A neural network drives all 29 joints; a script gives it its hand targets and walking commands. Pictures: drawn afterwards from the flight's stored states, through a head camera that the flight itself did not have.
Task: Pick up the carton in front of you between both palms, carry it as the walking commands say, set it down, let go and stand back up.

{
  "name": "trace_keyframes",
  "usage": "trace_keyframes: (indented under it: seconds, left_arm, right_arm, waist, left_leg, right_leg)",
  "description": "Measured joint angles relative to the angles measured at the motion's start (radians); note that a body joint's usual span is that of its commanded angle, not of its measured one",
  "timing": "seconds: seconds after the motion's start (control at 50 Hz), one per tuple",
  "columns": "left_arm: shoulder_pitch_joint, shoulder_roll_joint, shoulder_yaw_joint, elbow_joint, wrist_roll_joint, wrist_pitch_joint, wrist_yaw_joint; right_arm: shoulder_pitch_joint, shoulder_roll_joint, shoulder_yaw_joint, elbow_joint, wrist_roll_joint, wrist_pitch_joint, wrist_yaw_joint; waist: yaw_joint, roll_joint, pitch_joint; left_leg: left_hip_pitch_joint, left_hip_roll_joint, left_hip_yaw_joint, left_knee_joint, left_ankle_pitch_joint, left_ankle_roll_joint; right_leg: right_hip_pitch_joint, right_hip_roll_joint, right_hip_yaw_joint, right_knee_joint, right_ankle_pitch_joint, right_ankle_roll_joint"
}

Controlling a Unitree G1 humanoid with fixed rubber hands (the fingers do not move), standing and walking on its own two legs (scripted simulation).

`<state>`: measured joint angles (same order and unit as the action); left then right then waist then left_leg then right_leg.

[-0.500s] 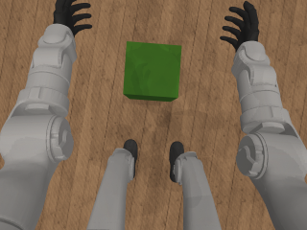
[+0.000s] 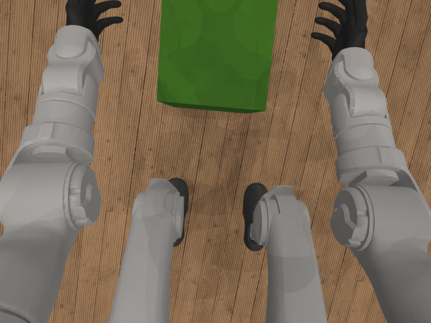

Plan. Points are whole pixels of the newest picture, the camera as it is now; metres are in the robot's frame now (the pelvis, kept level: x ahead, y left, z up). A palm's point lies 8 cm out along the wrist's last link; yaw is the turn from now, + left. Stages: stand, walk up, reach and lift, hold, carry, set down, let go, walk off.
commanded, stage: reach and lift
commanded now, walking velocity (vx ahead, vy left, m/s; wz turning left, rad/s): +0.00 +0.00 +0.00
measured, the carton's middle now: (214, 65) +0.53 +0.03 -0.38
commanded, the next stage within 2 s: none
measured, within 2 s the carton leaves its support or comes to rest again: leaves its support in 1.28 s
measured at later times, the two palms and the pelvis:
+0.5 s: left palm (130, 51) +0.53 +0.21 -0.32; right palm (304, 67) +0.53 -0.16 -0.32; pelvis -0.03 +0.01 -0.14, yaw -1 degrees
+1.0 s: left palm (143, 50) +0.53 +0.18 -0.31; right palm (290, 66) +0.52 -0.12 -0.31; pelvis -0.04 +0.00 -0.14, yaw -1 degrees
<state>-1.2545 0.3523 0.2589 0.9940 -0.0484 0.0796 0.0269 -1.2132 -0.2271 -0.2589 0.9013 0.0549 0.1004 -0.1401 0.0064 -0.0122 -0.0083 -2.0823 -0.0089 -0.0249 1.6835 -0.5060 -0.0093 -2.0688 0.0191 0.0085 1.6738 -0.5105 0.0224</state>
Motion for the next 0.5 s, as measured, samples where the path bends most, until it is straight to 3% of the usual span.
trace_keyframes:
  seconds: [0.18,0.36,0.5]
  left_arm:
    - [-0.175,0.085,-0.133,0.079,-0.128,0.039,0.034]
    - [-0.327,0.108,-0.189,0.225,-0.159,0.014,0.041]
    - [-0.341,0.122,-0.235,0.234,-0.202,-0.017,0.051]
  right_arm:
    - [-0.166,-0.073,0.099,0.071,0.125,0.043,-0.031]
    - [-0.316,-0.103,0.127,0.226,0.153,0.011,-0.015]
    - [-0.341,-0.112,0.163,0.244,0.188,-0.028,-0.011]
  waist:
    - [-0.003,-0.006,0.206]
    - [-0.005,-0.007,0.376]
    - [-0.005,-0.003,0.464]
  left_leg:
    - [-0.132,-0.004,-0.009,0.294,-0.025,-0.006]
    - [-0.178,-0.005,-0.004,0.445,-0.034,0.002]
    - [-0.18,0.004,0.005,0.526,-0.067,0.014]
  right_leg:
    - [-0.13,0.005,-0.008,0.292,-0.026,0.002]
    - [-0.171,0.01,-0.004,0.439,-0.035,0.013]
    - [-0.174,0.02,0.005,0.516,-0.063,0.026]
